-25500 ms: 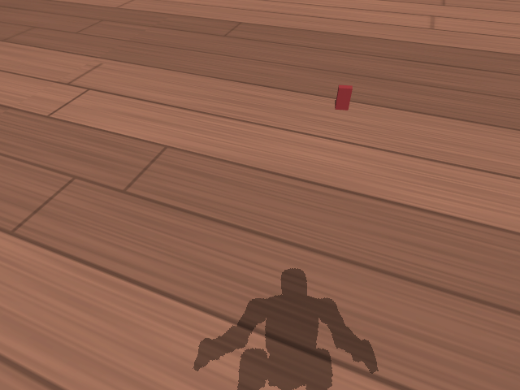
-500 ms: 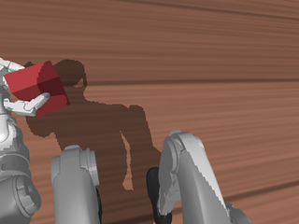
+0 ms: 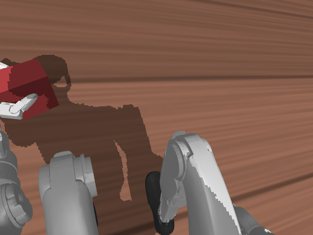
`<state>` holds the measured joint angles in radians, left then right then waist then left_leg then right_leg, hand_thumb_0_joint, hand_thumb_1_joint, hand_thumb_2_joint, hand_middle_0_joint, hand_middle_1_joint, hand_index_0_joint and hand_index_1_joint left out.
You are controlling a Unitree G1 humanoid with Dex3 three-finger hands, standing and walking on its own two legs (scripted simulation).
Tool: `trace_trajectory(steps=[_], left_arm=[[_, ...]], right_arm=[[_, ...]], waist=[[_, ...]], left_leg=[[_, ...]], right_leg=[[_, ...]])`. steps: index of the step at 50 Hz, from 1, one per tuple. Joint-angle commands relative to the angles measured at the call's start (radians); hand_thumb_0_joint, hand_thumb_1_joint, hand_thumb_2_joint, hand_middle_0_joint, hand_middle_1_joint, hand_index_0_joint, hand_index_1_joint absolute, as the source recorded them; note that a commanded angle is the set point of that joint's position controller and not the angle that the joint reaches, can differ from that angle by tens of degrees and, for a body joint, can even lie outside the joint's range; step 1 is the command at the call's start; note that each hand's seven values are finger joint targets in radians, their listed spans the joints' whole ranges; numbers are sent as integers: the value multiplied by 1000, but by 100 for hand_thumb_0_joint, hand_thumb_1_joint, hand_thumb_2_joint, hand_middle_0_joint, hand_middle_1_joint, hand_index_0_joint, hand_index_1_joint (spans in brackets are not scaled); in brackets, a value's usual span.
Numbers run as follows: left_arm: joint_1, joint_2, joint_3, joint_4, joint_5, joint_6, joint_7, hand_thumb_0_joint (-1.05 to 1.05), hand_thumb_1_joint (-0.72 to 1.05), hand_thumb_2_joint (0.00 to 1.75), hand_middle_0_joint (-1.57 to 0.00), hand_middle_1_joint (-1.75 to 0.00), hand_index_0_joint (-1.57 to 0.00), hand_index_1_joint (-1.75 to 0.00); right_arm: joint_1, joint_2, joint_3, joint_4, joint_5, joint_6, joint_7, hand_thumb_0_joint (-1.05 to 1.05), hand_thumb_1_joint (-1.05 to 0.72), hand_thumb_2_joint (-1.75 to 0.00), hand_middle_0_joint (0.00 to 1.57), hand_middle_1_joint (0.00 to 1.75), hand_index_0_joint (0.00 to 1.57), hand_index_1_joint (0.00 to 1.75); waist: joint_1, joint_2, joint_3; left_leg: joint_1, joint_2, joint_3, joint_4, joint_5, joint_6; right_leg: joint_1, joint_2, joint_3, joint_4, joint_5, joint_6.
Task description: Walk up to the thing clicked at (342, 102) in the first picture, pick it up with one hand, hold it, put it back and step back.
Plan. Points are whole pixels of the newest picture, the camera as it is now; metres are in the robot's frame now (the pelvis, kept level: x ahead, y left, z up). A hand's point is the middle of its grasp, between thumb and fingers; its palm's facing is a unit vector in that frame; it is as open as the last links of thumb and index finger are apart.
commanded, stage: lower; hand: left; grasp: from the side
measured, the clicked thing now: (29, 93) +0.47 +0.24 -0.12
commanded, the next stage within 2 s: loosen in 1.24 s
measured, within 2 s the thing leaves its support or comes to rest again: rests again in 1.46 s
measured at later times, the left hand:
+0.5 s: hand (17, 95) +0.47 +0.27 -0.14, palm faces +0.30 -0.95 -0.01, open 9.0 cm
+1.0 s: hand (21, 99) +0.48 +0.27 -0.17, palm faces +0.32 -0.95 -0.02, open 9.0 cm
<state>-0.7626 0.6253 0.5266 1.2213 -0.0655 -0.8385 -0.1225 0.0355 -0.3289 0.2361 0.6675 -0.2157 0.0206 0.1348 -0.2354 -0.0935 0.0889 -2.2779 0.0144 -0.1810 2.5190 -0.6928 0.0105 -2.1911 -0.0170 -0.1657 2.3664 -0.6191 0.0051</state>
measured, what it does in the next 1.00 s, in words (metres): stands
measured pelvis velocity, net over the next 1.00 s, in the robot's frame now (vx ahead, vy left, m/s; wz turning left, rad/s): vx -0.01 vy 0.01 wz -0.09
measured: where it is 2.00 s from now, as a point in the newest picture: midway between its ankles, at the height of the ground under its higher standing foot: (127, 227)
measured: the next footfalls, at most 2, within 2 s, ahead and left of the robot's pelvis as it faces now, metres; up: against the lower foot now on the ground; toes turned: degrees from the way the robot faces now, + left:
none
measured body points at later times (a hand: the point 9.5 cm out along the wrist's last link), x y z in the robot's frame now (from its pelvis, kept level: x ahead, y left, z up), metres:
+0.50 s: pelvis -0.01 +0.01 -0.01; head +0.24 +0.14 +0.34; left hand +0.45 +0.32 -0.14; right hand +0.10 -0.27 -0.07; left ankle +0.08 +0.12 -0.27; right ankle +0.12 -0.11 -0.27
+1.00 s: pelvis -0.01 +0.01 -0.02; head +0.25 +0.16 +0.32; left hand +0.45 +0.32 -0.17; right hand +0.10 -0.26 -0.06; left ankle +0.08 +0.12 -0.27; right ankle +0.12 -0.11 -0.27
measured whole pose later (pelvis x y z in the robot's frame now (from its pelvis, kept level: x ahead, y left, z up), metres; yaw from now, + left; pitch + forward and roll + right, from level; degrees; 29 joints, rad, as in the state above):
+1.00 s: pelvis -0.01 +0.01 -0.02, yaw -5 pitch +16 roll -17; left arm -0.77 0.88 0.54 1.46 -0.05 -1.01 -0.02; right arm -0.10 -0.38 0.48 0.57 -0.33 0.03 0.13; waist -0.30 -0.23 0.28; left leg -2.24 0.02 -0.31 2.62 -0.71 0.02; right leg -2.11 0.03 -0.26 2.37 -0.58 0.04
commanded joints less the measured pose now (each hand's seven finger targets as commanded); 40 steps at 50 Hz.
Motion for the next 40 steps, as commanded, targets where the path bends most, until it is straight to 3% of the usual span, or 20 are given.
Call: trace_trajectory(steps=[1, 3, 5, 9, 12, 18, 25, 28, 32, 34, 40], left_arm=[[-251, 188, 18, -96, -17, -85, 8, 0, 15, 124, -135, -146, -138, -145], [-241, 185, 22, -61, -24, -96, 16, 0, 14, 126, -134, -147, -137, -146], [-284, 230, 26, -82, -24, -116, 21, 0, 15, 126, -135, -148, -138, -147], [-307, 324, 59, -91, 0, -156, 33, 0, 19, 126, -135, -147, -138, -146], [-314, 324, 70, -75, -26, -182, 37, 0, 15, 124, -132, -145, -135, -144], [-299, 340, 16, -20, 13, -196, 29, 0, 16, 123, -132, -144, -134, -142], [-253, 361, 57, 21, -21, -206, 61, 0, 13, 124, -130, -144, -133, -142], [-252, 375, 61, 35, -17, -220, 78, 0, 16, 127, -131, -146, -134, -145], [-290, 405, 31, 21, 4, -243, 79, 0, 20, 129, -131, -146, -134, -145], [-279, 420, 26, 21, 14, -247, 80, 0, 20, 128, -130, -146, -133, -144], [-247, 422, 46, 85, -5, -250, 96, 0, 13, 126, -130, -145, -133, -144]], right_arm=[[123, -297, -72, -21, -6, 4, -15, 0, -92, -91, 20, 30, 20, 30], [110, -301, -56, -31, -13, 2, -13, 0, -92, -90, 20, 30, 20, 30], [95, -303, -46, -37, -19, 4, -13, 0, -91, -90, 20, 30, 20, 30], [67, -321, -23, -48, -34, 4, -11, 0, -91, -90, 20, 30, 20, 30], [55, -333, 0, -51, -47, 3, -12, 0, -91, -90, 20, 30, 20, 30], [26, -357, 28, -51, -70, 3, -19, 0, -92, -90, 20, 30, 20, 30], [14, -377, 62, -69, -83, 12, -15, 0, -91, -90, 20, 30, 20, 30], [8, -376, 76, -72, -91, 16, -14, 0, -91, -90, 20, 30, 20, 30], [-21, -377, 92, -77, -101, 17, -16, 0, -91, -90, 20, 30, 20, 30], [-32, -380, 97, -75, -106, 17, -18, 0, -91, -90, 20, 30, 20, 30], [-46, -394, 117, -92, -113, 22, -17, 0, -91, -90, 20, 30, 20, 30]], waist=[[-47, 330, -614], [-60, 284, -581], [-62, 282, -568], [-63, 345, -572], [-80, 377, -589], [-109, 445, -518], [-116, 405, -506], [-127, 385, -493], [-145, 409, -446], [-137, 424, -448], [-145, 412, -432]], left_leg=[[401, 10, 33, -287, 147, -13], [356, 9, 35, -264, 135, -4], [324, 10, 37, -255, 90, 3], [379, 20, 21, -262, 91, -8], [413, 23, 13, -250, 106, -14], [474, 37, -23, -262, 134, -32], [461, 37, -45, -242, 173, -28], [438, 37, -48, -232, 161, -24], [422, 41, -48, -230, 118, -22], [449, 47, -52, -229, 127, -28], [446, 49, -72, -234, 113, -29]], right_leg=[[351, 54, -50, -182, 170, -28], [372, 58, -50, -196, 166, -22], [384, 62, -47, -205, 133, -18], [374, 63, -60, -183, 127, -23], [396, 68, -68, -176, 150, -22], [335, 64, -95, -150, 177, -27], [389, 71, -116, -145, 213, -18], [411, 75, -121, -152, 211, -14], [391, 78, -123, -158, 180, -13], [383, 79, -124, -153, 187, -14], [393, 83, -142, -152, 180, -11]])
